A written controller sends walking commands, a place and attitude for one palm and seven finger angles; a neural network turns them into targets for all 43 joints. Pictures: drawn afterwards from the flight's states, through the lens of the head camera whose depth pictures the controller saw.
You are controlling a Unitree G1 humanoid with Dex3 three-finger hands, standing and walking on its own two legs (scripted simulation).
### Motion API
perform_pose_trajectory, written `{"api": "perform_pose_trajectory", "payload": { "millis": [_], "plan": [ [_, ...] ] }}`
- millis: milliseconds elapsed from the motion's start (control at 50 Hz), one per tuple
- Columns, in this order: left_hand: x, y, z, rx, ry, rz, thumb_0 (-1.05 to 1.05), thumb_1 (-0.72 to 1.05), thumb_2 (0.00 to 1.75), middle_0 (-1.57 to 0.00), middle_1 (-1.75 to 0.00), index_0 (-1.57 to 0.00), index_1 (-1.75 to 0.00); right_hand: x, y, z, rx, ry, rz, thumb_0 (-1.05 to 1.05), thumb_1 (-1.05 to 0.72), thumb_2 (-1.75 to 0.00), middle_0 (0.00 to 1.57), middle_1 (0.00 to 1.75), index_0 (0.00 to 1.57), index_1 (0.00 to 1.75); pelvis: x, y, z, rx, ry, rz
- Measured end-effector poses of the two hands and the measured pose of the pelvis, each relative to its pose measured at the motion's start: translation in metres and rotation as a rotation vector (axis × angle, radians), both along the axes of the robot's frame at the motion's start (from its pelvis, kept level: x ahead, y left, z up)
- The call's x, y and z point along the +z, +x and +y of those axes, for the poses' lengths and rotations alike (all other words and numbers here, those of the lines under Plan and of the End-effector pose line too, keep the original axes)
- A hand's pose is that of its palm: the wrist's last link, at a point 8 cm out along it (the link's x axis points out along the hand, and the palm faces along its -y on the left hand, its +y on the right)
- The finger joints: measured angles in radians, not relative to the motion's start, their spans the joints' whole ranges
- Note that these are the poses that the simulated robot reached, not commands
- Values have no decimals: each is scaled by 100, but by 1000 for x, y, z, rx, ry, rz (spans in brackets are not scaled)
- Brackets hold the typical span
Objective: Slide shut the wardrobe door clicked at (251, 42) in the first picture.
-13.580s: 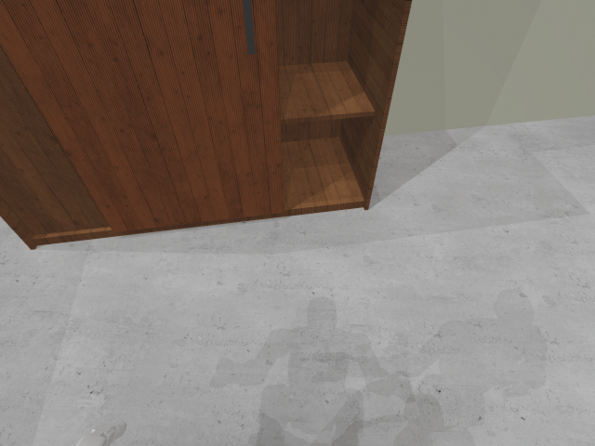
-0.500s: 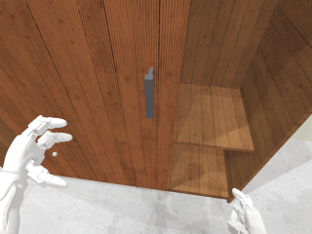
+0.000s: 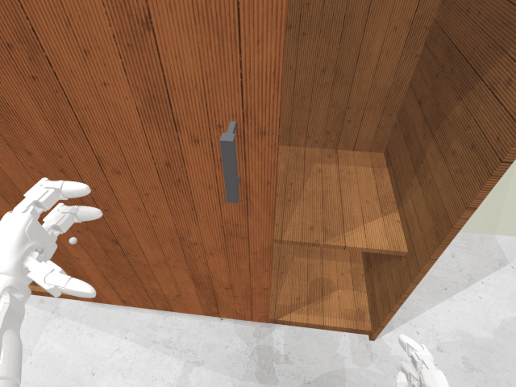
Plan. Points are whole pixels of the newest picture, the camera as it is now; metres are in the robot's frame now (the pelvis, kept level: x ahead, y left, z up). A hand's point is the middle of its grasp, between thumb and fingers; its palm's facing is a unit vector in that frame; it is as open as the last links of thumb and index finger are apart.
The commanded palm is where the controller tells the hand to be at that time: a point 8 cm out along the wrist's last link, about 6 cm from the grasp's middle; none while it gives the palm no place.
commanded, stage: raise the hand with hooked fingers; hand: left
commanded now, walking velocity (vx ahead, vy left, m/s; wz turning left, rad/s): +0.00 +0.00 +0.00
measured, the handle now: (232, 163) +0.47 +0.08 +0.10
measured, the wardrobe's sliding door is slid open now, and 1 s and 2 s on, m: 0.38 0.38 0.38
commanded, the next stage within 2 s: move the hooked fingers beside the handle in 0.18 s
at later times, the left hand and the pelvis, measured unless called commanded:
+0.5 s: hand (102, 229) +0.29 +0.24 +0.13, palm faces +0.01 -1.00 -0.07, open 14.0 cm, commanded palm +0.27 +0.29 +0.13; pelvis +0.01 -0.02 +0.00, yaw +0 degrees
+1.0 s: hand (132, 213) +0.33 +0.22 +0.12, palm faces +0.00 -1.00 -0.04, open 14.0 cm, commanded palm +0.31 +0.26 +0.12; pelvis +0.02 -0.01 +0.00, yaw -1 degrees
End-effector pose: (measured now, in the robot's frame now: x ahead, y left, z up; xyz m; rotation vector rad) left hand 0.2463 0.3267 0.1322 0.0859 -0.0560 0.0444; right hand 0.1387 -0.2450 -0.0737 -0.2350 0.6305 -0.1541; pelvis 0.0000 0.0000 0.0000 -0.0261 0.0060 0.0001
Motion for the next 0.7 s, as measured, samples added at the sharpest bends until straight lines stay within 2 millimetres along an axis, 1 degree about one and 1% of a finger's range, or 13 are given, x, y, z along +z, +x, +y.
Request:
{"api": "perform_pose_trajectory", "payload": {
  "millis": [80, 200, 340, 400, 520, 600, 700],
  "plan": [
    [4, 3, -1, 10, 7, 9, -2, -50, 30, -30, -120, -31, -120, -1, 7, -4, 6, 8, -8, 2, -90, -90, 20, 30, 20, 30, 0, 2, -5, 4, 2, -2],
    [-1, 9, -12, -25, 2, 56, -1, -50, 30, -30, -120, -31, -120, -4, 16, -8, 7, 25, -18, 2, -90, -90, 20, 30, 20, 30, 0, 5, -11, 0, 8, 13],
    [-2, 15, -19, -15, -16, 23, -2, -50, 30, -30, -120, -31, -120, -4, 23, -16, 1, 24, -21, 2, -90, -90, 20, 30, 20, 30, -1, 11, -18, -5, 13, 20],
    [-2, 18, -20, -12, -13, 23, -2, -50, 30, -30, -120, -31, -120, -4, 24, -20, -3, 21, -18, 2, -90, -90, 20, 30, 20, 30, -1, 13, -19, -5, 14, 21],
    [-5, 27, -30, -41, -20, 38, -2, -50, 30, -30, -120, -31, -120, -6, 24, -24, -16, 15, -10, 2, -90, -90, 20, 30, 20, 30, -2, 15, -19, -6, 16, 27],
    [-9, 34, -29, -30, -33, 46, -2, -50, 30, -30, -120, -31, -120, -7, 22, -25, -27, 11, 6, 2, -90, -90, 20, 30, 20, 30, -2, 15, -19, -9, 17, 33],
    [-6, 42, -37, -40, -26, 21, -2, -50, 30, -30, -120, -30, -120, -9, 18, -22, -35, 12, 19, 2, -90, -90, 20, 30, 20, 30, -2, 16, -15, -9, 15, 32]
  ]
}}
